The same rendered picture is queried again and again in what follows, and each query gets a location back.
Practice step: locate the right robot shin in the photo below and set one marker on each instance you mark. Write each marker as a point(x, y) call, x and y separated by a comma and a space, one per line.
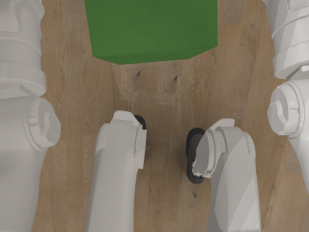
point(197, 167)

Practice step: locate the carton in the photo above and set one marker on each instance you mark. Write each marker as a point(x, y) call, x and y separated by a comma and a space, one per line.
point(143, 31)

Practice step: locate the right robot upper arm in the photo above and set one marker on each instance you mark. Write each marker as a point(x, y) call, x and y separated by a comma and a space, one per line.
point(288, 114)

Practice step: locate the robot left forearm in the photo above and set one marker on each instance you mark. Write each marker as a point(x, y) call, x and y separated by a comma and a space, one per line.
point(21, 72)

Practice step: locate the robot right forearm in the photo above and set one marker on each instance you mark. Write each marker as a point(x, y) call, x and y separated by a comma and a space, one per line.
point(289, 29)

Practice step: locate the left robot shin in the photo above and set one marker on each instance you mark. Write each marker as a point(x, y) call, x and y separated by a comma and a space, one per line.
point(103, 131)

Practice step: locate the robot shin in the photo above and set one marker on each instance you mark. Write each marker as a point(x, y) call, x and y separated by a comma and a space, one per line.
point(103, 131)
point(197, 167)

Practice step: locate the left robot upper arm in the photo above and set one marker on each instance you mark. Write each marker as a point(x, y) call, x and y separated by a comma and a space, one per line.
point(28, 127)

